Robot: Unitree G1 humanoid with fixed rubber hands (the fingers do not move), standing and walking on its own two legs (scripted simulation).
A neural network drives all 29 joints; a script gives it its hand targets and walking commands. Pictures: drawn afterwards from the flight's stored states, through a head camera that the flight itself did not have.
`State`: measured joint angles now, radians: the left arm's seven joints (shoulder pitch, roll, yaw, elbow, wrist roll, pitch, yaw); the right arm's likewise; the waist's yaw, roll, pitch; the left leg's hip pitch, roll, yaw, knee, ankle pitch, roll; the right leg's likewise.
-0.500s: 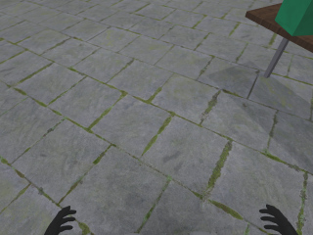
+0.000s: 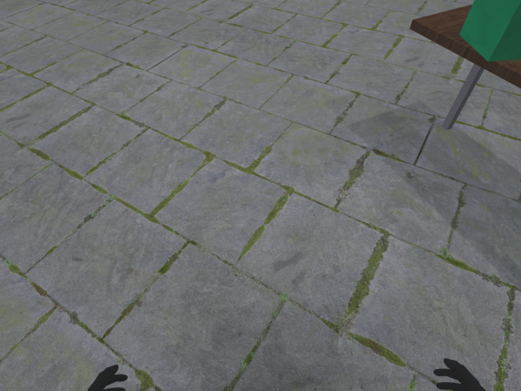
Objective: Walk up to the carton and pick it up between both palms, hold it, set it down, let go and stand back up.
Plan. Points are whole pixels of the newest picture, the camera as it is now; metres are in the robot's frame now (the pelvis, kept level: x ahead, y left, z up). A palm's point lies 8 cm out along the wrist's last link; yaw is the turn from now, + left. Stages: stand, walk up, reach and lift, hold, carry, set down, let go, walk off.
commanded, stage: stand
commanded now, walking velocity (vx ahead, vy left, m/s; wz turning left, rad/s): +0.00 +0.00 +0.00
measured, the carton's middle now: out of the picture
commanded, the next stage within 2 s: walk up in 0.26 s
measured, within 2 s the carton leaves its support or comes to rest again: neither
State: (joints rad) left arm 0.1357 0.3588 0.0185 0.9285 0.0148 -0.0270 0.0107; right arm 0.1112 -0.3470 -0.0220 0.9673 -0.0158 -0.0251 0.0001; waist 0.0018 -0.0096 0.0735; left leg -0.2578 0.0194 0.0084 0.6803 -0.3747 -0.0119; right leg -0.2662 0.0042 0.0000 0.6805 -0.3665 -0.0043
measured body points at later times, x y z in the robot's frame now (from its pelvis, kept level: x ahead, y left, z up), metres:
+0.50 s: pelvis +0.00 +0.00 +0.02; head +0.00 +0.01 +0.47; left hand +0.12 +0.30 -0.10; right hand +0.10 -0.30 -0.10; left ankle +0.00 +0.13 -0.72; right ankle +0.00 -0.12 -0.72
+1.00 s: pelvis +0.11 -0.08 +0.00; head +0.11 -0.11 +0.44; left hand +0.29 +0.21 -0.09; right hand +0.12 -0.43 -0.11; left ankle +0.20 +0.01 -0.69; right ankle +0.07 -0.20 -0.72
